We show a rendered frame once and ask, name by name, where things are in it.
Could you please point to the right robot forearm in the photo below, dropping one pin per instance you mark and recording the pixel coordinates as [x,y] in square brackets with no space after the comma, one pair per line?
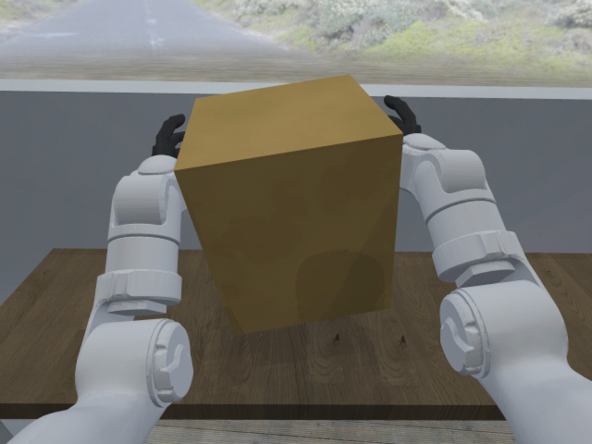
[472,245]

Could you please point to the left robot upper arm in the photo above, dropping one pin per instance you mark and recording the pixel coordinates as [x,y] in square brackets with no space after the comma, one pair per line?
[128,373]

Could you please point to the carton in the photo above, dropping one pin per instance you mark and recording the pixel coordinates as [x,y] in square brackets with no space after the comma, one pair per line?
[293,192]

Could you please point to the right robot upper arm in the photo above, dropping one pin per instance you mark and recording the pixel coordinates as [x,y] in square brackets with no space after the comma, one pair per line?
[509,336]

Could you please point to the table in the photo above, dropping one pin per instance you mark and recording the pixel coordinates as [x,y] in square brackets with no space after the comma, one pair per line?
[382,365]

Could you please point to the right robot hand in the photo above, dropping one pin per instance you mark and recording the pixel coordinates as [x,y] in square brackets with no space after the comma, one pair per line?
[408,123]

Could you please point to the left robot hand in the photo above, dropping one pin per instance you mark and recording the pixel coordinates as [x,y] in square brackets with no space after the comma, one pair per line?
[166,140]

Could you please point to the left robot forearm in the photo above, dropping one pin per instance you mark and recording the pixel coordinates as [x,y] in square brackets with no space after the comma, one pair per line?
[141,272]

